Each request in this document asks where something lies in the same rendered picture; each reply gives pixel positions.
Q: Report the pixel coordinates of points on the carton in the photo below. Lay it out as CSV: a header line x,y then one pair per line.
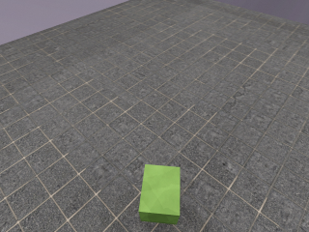
x,y
160,199

